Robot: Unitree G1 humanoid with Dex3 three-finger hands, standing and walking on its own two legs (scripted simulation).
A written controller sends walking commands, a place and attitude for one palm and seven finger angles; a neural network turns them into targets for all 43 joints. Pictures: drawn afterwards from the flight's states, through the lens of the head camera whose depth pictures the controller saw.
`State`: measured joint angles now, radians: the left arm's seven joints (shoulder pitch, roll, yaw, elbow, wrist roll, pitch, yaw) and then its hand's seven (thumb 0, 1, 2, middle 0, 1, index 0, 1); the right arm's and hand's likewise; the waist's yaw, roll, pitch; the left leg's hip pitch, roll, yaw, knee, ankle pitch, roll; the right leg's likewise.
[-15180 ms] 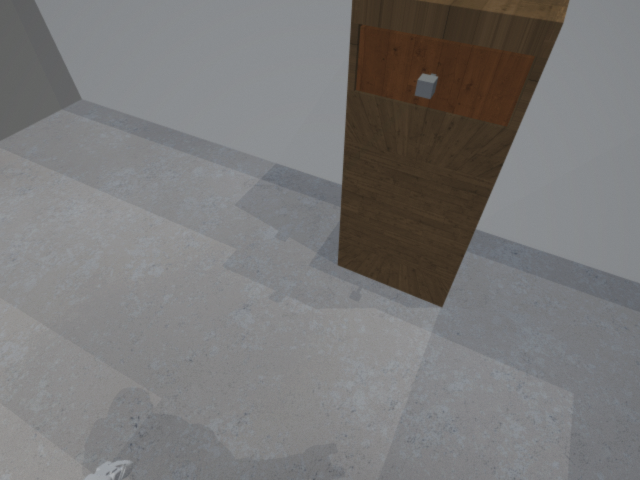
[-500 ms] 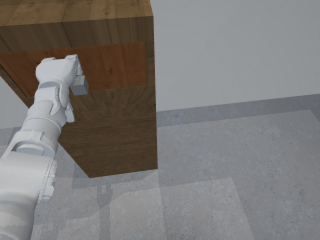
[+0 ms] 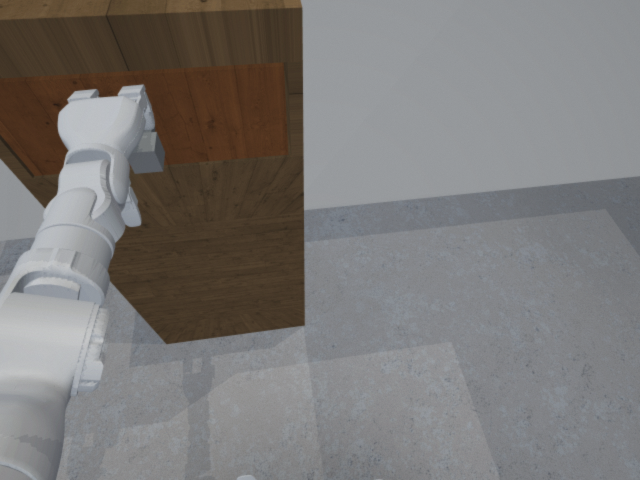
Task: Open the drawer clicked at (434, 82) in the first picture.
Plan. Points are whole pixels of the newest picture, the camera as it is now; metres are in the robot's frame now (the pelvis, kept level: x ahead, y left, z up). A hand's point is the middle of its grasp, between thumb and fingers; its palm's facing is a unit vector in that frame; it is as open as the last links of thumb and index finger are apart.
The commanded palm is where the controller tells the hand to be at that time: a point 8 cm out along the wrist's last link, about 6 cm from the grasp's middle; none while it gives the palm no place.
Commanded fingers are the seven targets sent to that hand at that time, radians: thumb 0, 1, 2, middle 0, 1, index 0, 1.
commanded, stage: lower the fingers behind the handle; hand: left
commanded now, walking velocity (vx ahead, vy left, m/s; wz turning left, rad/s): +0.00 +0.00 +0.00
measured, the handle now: (147, 143) +0.55 +0.21 +0.09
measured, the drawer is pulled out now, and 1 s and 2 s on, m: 0.00 0.00 0.00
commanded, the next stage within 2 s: lift the fingers back up to retry in 0.28 s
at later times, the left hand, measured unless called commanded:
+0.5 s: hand (120, 161) +0.50 +0.23 +0.10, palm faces +0.01 -0.01 -1.00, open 13.8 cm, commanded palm +0.48 +0.24 +0.16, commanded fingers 0.00 -0.50 0.30 -0.30 -1.20 -0.30 -1.20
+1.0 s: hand (96, 126) +0.51 +0.24 +0.16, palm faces -0.01 -0.01 -1.00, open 13.6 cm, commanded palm +0.49 +0.24 +0.22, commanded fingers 0.00 -0.50 0.30 -0.30 -1.20 -0.30 -1.20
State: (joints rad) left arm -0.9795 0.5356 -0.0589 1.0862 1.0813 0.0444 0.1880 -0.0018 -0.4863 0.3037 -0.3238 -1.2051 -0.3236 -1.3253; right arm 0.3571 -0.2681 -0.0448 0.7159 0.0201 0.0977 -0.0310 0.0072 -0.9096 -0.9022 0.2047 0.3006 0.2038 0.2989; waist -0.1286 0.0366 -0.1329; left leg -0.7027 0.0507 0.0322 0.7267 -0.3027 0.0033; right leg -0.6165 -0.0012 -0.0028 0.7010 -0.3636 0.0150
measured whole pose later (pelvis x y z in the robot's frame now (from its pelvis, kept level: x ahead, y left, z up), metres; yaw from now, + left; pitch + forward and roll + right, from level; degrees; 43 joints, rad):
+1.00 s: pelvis +0.02 +0.00 +0.01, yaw +0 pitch +12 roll -1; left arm -0.95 0.56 -0.06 0.97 1.03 0.05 0.02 0.00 -0.49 0.30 -0.33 -1.21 -0.35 -1.22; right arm 0.33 -0.27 -0.03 0.71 0.04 0.10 -0.04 0.01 -0.91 -0.90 0.21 0.30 0.20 0.30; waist -0.10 0.06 -0.12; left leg -0.55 0.04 0.04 0.64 -0.29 0.01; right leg -0.46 -0.01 0.00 0.60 -0.35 0.02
